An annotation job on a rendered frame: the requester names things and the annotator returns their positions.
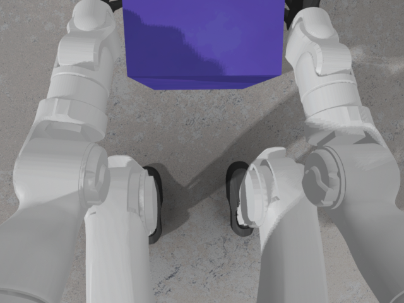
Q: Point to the robot right upper arm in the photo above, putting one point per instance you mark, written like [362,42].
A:
[357,185]

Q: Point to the carton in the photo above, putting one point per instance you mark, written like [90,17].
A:
[203,44]

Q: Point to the robot right hand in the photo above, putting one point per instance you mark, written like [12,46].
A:
[295,6]

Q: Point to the robot right forearm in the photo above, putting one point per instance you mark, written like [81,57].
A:
[327,85]

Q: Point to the robot left hand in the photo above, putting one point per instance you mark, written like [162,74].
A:
[114,4]

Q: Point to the right robot foot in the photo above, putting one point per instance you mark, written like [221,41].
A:
[235,174]

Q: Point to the robot left forearm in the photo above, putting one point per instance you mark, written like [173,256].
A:
[81,78]

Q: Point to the robot left thigh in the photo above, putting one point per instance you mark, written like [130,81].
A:
[117,241]

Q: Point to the robot left upper arm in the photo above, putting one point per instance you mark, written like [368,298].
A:
[57,181]

